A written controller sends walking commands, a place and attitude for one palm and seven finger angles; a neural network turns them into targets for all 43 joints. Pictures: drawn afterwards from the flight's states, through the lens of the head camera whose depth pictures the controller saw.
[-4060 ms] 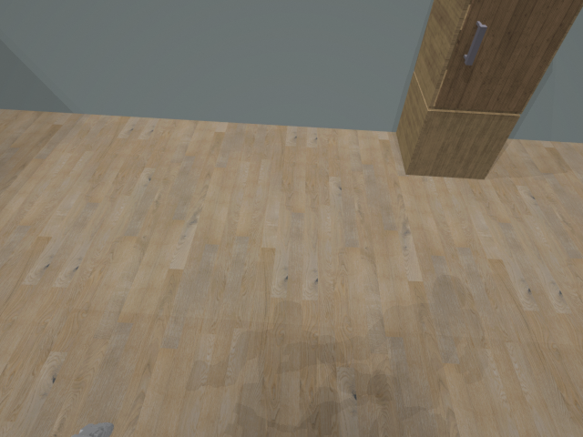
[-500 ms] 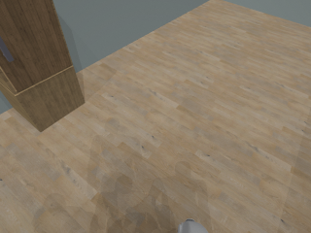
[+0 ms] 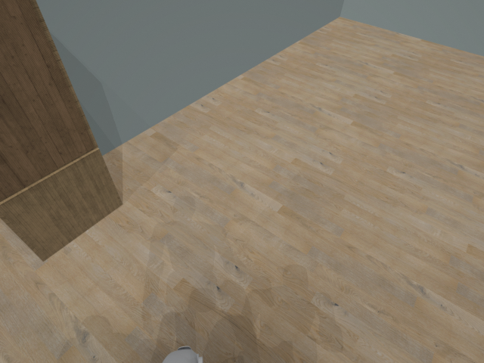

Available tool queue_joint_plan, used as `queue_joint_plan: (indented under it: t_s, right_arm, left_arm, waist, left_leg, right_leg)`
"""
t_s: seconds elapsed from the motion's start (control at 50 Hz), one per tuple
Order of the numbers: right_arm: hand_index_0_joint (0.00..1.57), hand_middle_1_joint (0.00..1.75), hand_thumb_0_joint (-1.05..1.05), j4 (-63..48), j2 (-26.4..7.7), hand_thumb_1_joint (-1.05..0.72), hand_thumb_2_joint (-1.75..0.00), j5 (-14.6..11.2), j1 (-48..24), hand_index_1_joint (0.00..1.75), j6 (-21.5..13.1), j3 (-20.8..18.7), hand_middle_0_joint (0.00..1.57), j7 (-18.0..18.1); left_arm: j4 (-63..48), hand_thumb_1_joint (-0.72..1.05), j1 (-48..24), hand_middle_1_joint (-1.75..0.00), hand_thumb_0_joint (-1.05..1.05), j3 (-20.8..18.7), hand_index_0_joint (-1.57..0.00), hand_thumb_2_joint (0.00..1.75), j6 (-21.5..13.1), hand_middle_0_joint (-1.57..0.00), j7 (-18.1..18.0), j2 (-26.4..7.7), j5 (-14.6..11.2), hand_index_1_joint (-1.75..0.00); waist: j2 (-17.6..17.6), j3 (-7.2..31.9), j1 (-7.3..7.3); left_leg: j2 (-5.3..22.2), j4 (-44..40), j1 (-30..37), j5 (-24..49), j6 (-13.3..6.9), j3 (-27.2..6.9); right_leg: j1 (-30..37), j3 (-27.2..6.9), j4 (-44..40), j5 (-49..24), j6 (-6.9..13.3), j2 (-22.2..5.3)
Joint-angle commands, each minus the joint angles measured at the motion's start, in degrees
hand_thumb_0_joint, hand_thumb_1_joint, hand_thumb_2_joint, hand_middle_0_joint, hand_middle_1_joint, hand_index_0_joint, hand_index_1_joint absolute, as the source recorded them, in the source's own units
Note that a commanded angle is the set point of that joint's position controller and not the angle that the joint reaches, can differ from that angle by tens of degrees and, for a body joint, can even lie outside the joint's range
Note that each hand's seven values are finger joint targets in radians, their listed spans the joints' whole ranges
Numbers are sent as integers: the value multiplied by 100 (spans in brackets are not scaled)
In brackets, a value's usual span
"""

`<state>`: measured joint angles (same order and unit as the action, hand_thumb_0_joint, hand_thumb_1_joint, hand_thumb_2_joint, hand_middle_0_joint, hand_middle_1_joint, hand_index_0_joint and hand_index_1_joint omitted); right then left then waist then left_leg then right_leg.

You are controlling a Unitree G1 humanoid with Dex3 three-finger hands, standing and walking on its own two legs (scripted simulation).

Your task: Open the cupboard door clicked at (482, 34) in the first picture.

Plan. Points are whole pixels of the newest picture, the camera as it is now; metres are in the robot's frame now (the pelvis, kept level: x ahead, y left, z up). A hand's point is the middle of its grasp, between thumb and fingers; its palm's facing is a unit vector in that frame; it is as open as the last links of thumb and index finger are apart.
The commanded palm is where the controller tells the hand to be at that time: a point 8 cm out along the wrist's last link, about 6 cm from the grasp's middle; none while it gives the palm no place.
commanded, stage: walk to a spot facing it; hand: left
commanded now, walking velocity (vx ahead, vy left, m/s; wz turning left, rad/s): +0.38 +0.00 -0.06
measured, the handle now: out of the picture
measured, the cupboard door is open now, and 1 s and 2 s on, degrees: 0 0 0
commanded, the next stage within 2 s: turn to face it in 0.48 s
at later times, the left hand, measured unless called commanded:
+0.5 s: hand (171, 280) +0.32 +0.18 -0.16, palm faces -0.10 -0.97 -0.22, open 7.4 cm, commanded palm none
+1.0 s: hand (190, 257) +0.39 +0.15 -0.19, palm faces +0.11 -0.98 -0.18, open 7.3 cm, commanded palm none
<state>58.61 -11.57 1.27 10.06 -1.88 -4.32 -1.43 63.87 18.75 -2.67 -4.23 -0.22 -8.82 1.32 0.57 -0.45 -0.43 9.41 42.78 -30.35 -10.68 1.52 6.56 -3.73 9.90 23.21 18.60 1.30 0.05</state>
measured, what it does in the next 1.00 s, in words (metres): walks ahead: left foot, then right foot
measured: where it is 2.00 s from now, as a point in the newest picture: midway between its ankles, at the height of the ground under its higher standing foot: (263, 341)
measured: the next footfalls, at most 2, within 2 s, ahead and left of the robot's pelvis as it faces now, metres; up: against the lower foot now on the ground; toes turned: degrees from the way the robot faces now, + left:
left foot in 0.08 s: +0.20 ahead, +0.14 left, +0.00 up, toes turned +11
right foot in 0.54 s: +0.36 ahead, -0.14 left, +0.00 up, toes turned -17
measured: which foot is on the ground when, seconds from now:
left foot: up 0.00-0.06, down 0.08-0.54, up 0.56-0.98, down 1.00-1.00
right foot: down 0.00-0.10, up 0.12-0.52, down 0.54-1.00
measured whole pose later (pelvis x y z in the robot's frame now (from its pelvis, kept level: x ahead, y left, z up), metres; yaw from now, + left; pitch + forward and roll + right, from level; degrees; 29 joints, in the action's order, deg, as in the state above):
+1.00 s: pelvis +0.36 -0.03 -0.01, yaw +3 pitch -2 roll -1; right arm 56.3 -11.6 1.2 10.1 1.6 -3.6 -1.4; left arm 58.5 14.0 -3.3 -0.3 -1.1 -10.1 1.1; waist -1.2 -4.1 0.0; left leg 4.8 37.6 -22.1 -12.8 1.1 8.9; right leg -8.7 19.0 35.1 23.2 -0.2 -6.5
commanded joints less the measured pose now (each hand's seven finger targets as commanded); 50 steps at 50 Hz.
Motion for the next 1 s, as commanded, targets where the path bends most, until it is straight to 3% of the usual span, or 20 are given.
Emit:
queue_joint_plan:
  t_s: [0.0, 0.04, 0.06, 0.08, 0.1, 0.14, 0.2, 0.42, 0.48, 0.5, 0.52, 0.54, 0.56, 0.6, 0.64, 0.68, 0.88, 0.94, 0.96, 0.98]
  right_arm:
    - [20, 30, 0, -377, -125, -90, -90, 9, -90, 30, -134, 69, 20, -58]
    - [20, 30, 0, -8, -497, -90, -90, 68, 1133, 30, -215, -36, 20, 36]
    - [20, 30, 0, 166, -1177, -90, -90, 164, 1984, 30, -262, -184, 20, 111]
    - [20, 30, 0, 275, -1522, -90, -90, 106, 2420, 30, -195, -225, 20, 145]
    - [20, 30, 0, 280, -1325, -90, -90, 64, 2038, 30, -184, -173, 20, 196]
    - [20, 30, 0, -23, -752, -90, -90, 63, 1170, 30, -224, -39, 20, 215]
    - [20, 30, 0, -37, -432, -90, -90, 43, 751, 30, -283, 37, 20, 241]
    - [20, 30, 0, 318, -491, -90, -90, 69, 1293, 30, -200, -72, 20, 197]
    - [20, 30, 0, 357, -478, -90, -90, 60, 1251, 30, -137, -40, 20, 205]
    - [20, 30, 0, 345, -392, -90, -90, 18, 1255, 30, -156, -10, 20, 178]
    - [20, 30, 0, 199, 17, -90, -90, -45, 1362, 30, -178, 77, 20, 121]
    - [20, 30, 0, -18, -107, -90, -90, -65, 1098, 30, -148, 103, 20, 139]
    - [20, 30, 0, -1, -114, -90, -90, -62, 800, 30, -130, 68, 20, 160]
    - [20, 30, 0, 120, -4, -90, -90, -25, 764, 30, -64, 75, 20, 191]
    - [20, 30, 0, 335, 216, -90, -90, -8, 1154, 30, 71, 118, 20, 188]
    - [20, 30, 0, 372, 279, -90, -90, -6, 1308, 30, 178, 134, 20, 187]
    - [20, 30, 0, -442, -80, -90, -90, -8, -8, 30, 310, 94, 20, 11]
    - [20, 30, 0, -556, -334, -90, -90, 16, 280, 30, 297, 27, 20, 15]
    - [20, 30, 0, -495, -592, -90, -90, 41, 742, 30, 263, -46, 20, 32]
    - [20, 30, 0, -532, -1232, -90, -90, 89, 1129, 30, 196, -186, 20, 72]
  left_arm:
    - [-146, 90, 202, -30, 0, -177, -20, 90, -70, -20, -50, -948, 11, -30]
    - [-174, 90, 168, -30, 0, -188, -20, 90, -43, -20, -41, -870, -23, -30]
    - [-285, 90, 408, -30, 0, -155, -20, 90, -18, -20, 10, -555, -81, -30]
    - [-516, 90, 169, -30, 0, -114, -20, 90, -47, -20, 53, -481, -87, -30]
    - [-537, 90, -81, -30, 0, -128, -20, 90, -19, -20, 19, -532, -52, -30]
    - [-500, 90, -390, -30, 0, -145, -20, 90, 44, -20, 105, -436, -9, -30]
    - [-382, 90, 32, -30, 0, -145, -20, 90, 254, -20, 130, -175, 40, -30]
    - [-849, 90, -968, -30, 0, -178, -20, 90, 300, -20, 170, -171, 35, -30]
    - [-600, 90, -262, -30, 0, -229, -20, 90, 213, -20, 151, -349, 65, -30]
    - [-361, 90, 463, -30, 0, -301, -20, 90, 142, -20, 115, -665, 74, -30]
    - [-182, 90, 1126, -30, 0, -456, -20, 90, 56, -20, 21, -1387, 91, -30]
    - [-132, 90, 1392, -30, 0, -451, -20, 90, 61, -20, -16, -1643, -47, -30]
    - [-198, 90, 962, -30, 0, -421, -20, 90, 56, -20, -56, -1500, -51, -30]
    - [-390, 90, 76, -30, 0, -238, -20, 90, 28, -20, -98, -934, -34, -30]
    - [-436, 90, -286, -30, 0, -101, -20, 90, -24, -20, -117, -586, -15, -30]
    - [-468, 90, -350, -30, 0, -44, -20, 90, -35, -20, -142, -444, 0, -30]
    - [-718, 90, -395, -30, 0, -221, -20, 90, 244, -20, -178, -1022, 15, -30]
    - [-850, 90, -442, -30, 0, -295, -20, 90, 313, -20, -164, -1187, -3, -30]
    - [-940, 90, -470, -30, 0, -308, -20, 90, 341, -20, -139, -1182, -49, -30]
    - [-1153, 90, -377, -30, 0, -294, -20, 90, 368, -20, -101, -885, -127, -30]
  waist:
    - [-431, -658, 76]
    - [318, -21, 612]
    - [1641, 680, 840]
    - [2117, 810, 895]
    - [1567, 686, 782]
    - [721, -224, 465]
    - [661, -413, 22]
    - [560, -598, 191]
    - [397, -245, -175]
    - [-101, 122, -518]
    - [-1801, 629, -712]
    - [-1795, 838, -696]
    - [-1578, 666, -639]
    - [-474, 137, -208]
    - [-481, -18, 125]
    - [-591, 18, 214]
    - [-822, -310, -45]
    - [-505, -39, 175]
    - [56, 309, 415]
    - [1738, 657, 526]
  left_leg:
    - [-193, -683, 649, -97, -103, 241]
    - [-352, -1367, 2596, 19, -228, 223]
    - [947, -1883, 3863, -131, -665, -1572]
    - [1855, -2706, 4116, -170, -1135, -2986]
    - [1945, -2863, 3751, -785, -1149, -2966]
    - [1601, -3130, 2524, -1300, -944, -2049]
    - [1116, -3323, 1567, -940, -686, -786]
    - [1082, -3105, 2311, -66, -747, 259]
    - [781, -1804, 2286, 861, -458, 671]
    - [531, -575, 1699, 1005, -270, 915]
    - [-128, 1306, 167, -933, -13, 1140]
    - [-411, 2406, -367, -2346, -1, 347]
    - [-212, 2928, -531, -2054, -28, -177]
    - [33, 2897, -376, -1202, -23, -524]
    - [-5, 2368, 105, -785, 46, -499]
    - [-79, 1849, 335, -735, 113, -409]
    - [-275, 136, 369, -679, 63, 110]
    - [-481, -739, 1221, -267, -54, 247]
    - [-417, -1312, 2033, 912, -182, 14]
    - [975, -1823, 2964, 3197, -933, -2000]
  right_leg:
    - [-413, -978, -718, -1643, 619, -1610]
    - [-911, -484, 1155, -2416, 340, -1127]
    - [-2021, -66, 2992, -974, 18, -425]
    - [-2884, -307, 4482, 1383, -27, 56]
    - [-3234, -808, 5151, 1261, 59, -237]
    - [-3427, -959, 5235, 334, 11, -724]
    - [-2760, -846, 4573, -102, -81, -829]
    - [-2310, -275, 1543, -664, -172, -627]
    - [-1001, 103, 726, -793, -25, -189]
    - [183, -260, 481, -843, 144, -390]
    - [1383, -2401, -92, -1175, 650, -1927]
    - [1412, -3454, -689, -1618, 1112, -2583]
    - [870, -3315, -807, -1611, 1139, -2553]
    - [-103, -2140, -781, -1974, 876, -2264]
    - [-738, -1032, -824, -2800, 560, -1915]
    - [-887, -553, -789, -3206, 537, -1843]
    - [-401, -4, -216, -3057, 480, -2139]
    - [-453, 256, 832, -3199, 241, -2064]
    - [-806, 427, 1800, -2800, -13, -1826]
    - [-2118, 577, 3312, -272, -525, -1005]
